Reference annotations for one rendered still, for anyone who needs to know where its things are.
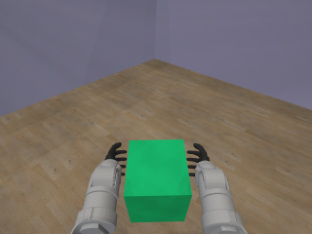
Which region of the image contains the carton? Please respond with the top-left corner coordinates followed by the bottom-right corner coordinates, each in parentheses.
top-left (124, 139), bottom-right (192, 222)

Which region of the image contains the right robot forearm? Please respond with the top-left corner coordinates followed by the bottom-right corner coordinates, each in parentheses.
top-left (195, 160), bottom-right (248, 234)

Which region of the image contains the right robot hand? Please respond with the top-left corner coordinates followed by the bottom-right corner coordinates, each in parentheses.
top-left (186, 143), bottom-right (210, 176)

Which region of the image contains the left robot forearm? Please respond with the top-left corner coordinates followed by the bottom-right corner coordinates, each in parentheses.
top-left (70, 159), bottom-right (122, 234)

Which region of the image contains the left robot hand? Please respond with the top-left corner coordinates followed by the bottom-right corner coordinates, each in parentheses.
top-left (104, 142), bottom-right (127, 176)

